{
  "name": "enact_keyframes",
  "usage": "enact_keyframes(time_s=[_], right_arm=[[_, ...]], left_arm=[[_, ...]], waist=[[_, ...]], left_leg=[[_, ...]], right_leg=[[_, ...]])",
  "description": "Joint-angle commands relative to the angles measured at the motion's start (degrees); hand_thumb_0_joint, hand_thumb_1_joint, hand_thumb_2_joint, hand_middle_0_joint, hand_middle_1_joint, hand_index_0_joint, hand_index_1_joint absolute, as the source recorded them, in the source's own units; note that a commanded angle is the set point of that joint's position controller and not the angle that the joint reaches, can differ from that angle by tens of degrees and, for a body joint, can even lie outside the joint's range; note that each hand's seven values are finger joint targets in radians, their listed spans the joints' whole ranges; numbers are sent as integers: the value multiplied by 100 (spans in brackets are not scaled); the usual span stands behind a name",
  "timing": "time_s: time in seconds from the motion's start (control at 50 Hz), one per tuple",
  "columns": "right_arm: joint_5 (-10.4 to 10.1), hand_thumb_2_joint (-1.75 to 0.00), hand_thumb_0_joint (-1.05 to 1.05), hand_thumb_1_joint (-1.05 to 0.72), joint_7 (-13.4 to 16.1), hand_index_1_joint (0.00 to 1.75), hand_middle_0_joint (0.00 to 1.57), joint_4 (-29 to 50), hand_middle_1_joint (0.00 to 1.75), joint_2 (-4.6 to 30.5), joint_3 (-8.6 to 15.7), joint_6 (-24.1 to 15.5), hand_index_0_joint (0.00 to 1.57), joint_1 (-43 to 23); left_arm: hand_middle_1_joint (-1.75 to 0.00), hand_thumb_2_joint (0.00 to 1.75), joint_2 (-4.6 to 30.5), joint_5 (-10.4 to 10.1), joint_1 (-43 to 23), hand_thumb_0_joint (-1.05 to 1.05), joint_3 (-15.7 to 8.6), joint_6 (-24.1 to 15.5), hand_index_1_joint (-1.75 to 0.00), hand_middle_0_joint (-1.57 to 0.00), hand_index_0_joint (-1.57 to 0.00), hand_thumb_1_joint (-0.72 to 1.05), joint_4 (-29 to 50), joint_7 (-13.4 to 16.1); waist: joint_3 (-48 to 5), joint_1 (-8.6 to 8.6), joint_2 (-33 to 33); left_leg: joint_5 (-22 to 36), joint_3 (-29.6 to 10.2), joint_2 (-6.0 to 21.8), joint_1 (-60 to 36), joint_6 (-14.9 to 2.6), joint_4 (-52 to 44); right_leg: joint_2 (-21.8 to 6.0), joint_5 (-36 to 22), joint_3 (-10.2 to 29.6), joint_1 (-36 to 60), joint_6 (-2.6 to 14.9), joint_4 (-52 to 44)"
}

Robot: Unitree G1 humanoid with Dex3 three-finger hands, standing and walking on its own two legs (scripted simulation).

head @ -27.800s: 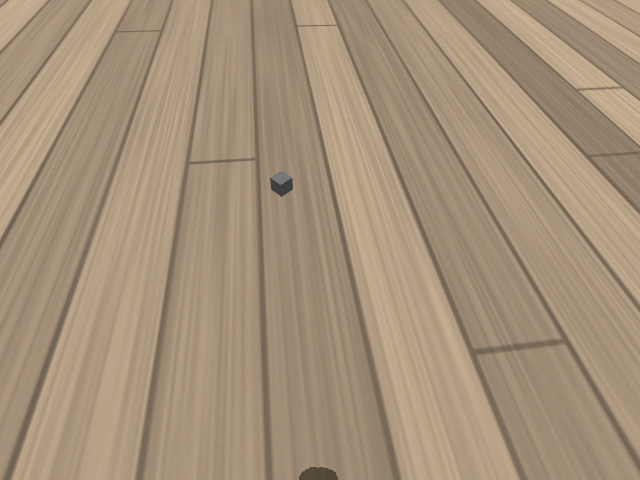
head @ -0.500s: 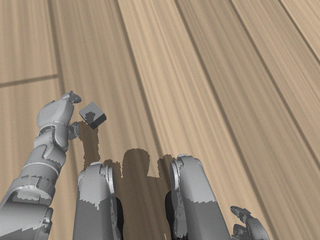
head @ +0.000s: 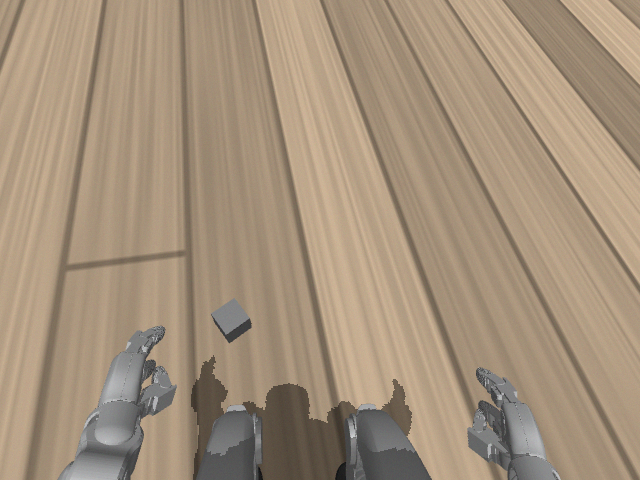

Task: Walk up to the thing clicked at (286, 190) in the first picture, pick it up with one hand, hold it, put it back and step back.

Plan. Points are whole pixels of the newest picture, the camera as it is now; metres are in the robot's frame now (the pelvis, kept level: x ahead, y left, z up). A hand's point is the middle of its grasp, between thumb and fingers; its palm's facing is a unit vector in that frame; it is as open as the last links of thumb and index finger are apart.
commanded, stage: home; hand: left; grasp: from above
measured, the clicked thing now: (231, 320) +0.53 +0.17 -0.59
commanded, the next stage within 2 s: none
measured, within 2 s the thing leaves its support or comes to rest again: neither
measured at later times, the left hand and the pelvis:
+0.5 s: hand (113, 422) +0.21 +0.19 +0.05, palm faces +0.10 -0.97 -0.21, open 7.4 cm; pelvis +0.06 +0.00 +0.10, yaw +2 degrees
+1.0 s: hand (119, 424) +0.21 +0.19 +0.04, palm faces +0.09 -0.97 -0.20, open 7.4 cm; pelvis +0.05 +0.00 +0.10, yaw +2 degrees
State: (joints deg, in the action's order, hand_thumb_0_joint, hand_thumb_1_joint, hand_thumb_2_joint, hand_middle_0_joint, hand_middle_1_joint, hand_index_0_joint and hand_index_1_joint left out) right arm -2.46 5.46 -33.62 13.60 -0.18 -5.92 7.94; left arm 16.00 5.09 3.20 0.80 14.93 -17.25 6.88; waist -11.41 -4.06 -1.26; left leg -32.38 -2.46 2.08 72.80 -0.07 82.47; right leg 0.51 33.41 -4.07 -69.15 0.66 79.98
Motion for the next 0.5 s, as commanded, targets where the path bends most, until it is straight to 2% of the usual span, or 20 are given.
enact_keyframes(time_s=[0.0, 0.08, 0.1, 0.12, 0.14, 0.18, 0.2, 0.22, 0.26, 0.32, 0.4, 0.44, 0.48], right_arm=[[-42, -90, 0, -90, 179, 30, 20, 761, 30, 746, 158, -246, 20, 233], [-42, -90, 0, -90, 309, 30, 20, 898, 30, 678, 70, -304, 20, 347], [-36, -90, 0, -90, 343, 30, 20, 944, 30, 679, 59, -330, 20, 372], [-19, -90, 0, -90, 374, 30, 20, 970, 30, 646, 49, -362, 20, 411], [-18, -90, 0, -90, 409, 30, 20, 1027, 30, 627, 50, -381, 20, 467], [-2, -90, 0, -90, 463, 30, 20, 1128, 30, 575, 27, -439, 20, 542], [14, -90, 0, -90, 487, 30, 20, 1164, 30, 562, 33, -469, 20, 570], [30, -90, 0, -90, 507, 30, 20, 1183, 30, 549, 39, -501, 20, 597], [49, -90, 0, -90, 553, 30, 20, 1267, 30, 551, 45, -561, 20, 603], [99, -90, 0, -90, 583, 30, 20, 1277, 30, 526, 68, -655, 20, 629], [133, -90, 0, -90, 600, 30, 20, 1323, 30, 584, 93, -749, 20, 622], [143, -90, 0, -90, 601, 30, 20, 1332, 30, 589, 91, -799, 20, 620], [163, -90, 0, -90, 602, 30, 20, 1303, 30, 604, 111, -841, 20, 645]], left_arm=[[-30, 90, 502, -402, 176, 0, -392, 97, -30, -20, -20, 90, 1535, -13], [-30, 90, 332, -697, 697, 0, -478, 390, -30, -20, -20, 90, 2020, -57], [-30, 90, 347, -746, 822, 0, -573, 435, -30, -20, -20, 90, 2133, -54], [-30, 90, 250, -782, 1017, 0, -505, 464, -30, -20, -20, 90, 2234, -77], [-30, 90, 273, -821, 1280, 0, -585, 511, -30, -20, -20, 90, 2321, -82], [-30, 90, 222, -899, 1566, 0, -557, 570, -30, -20, -20, 90, 2651, -119], [-30, 90, 203, -907, 1715, 0, -557, 588, -30, -20, -20, 90, 2796, -141], [-30, 90, 218, -929, 1889, 0, -599, 610, -30, -20, -20, 90, 2976, -164], [-30, 90, 201, -923, 2152, 0, -529, 656, -30, -20, -20, 90, 3216, -218], [-30, 90, 164, -886, 2544, 0, -538, 704, -30, -20, -20, 90, 3291, -306], [-30, 90, 197, -875, 2595, 0, -529, 738, -30, -20, -20, 90, 3455, -412], [-30, 90, 206, -868, 2590, 0, -548, 735, -30, -20, -20, 90, 3462, -449], [-30, 90, 207, -842, 2523, 0, -523, 729, -30, -20, -20, 90, 3387, -482]], waist=[[-1562, -11, -456], [-1226, -39, -431], [-1156, -29, -432], [-1118, -39, -408], [-1042, -11, -393], [-914, 13, -305], [-861, -12, -301], [-881, 39, -331], [-736, 23, -247], [-540, 41, -118], [-365, 35, -42], [-222, 84, 15], [-251, 46, 44]], left_leg=[[813, -192, -122, -2539, -102, -2080], [1221, -157, -127, -3012, -91, -2523], [1322, -141, -124, -3138, -91, -2622], [1425, -148, -123, -3264, -80, -2735], [1559, -89, -143, -3361, -95, -2797], [1736, -51, -165, -3537, -110, -2969], [1813, -39, -171, -3620, -115, -3034], [1926, -20, -178, -3727, -113, -3090], [1993, -9, -192, -3839, -133, -3180], [2133, -29, -201, -3917, -150, -3276], [2136, -50, -188, -4042, -135, -3410], [2057, -24, -208, -3994, -141, -3418], [2197, -6, -221, -4031, -145, -3362]], right_leg=[[103, -1054, 162, 1745, 39, -1937], [119, -1412, 140, 2354, 27, -2422], [124, -1498, 124, 2468, 26, -2528], [134, -1573, 106, 2597, 32, -2619], [135, -1671, 102, 2752, 31, -2767], [136, -1834, 86, 3055, 25, -3020], [142, -1905, 88, 3154, 33, -3101], [146, -1998, 78, 3254, 32, -3165], [151, -2075, 65, 3360, 16, -3305], [146, -2194, 42, 3486, 7, -3436], [154, -2107, -11, 3511, 1, -3493], [125, -2059, -4, 3540, -13, -3525], [101, -2214, 23, 3554, -32, -3530]])
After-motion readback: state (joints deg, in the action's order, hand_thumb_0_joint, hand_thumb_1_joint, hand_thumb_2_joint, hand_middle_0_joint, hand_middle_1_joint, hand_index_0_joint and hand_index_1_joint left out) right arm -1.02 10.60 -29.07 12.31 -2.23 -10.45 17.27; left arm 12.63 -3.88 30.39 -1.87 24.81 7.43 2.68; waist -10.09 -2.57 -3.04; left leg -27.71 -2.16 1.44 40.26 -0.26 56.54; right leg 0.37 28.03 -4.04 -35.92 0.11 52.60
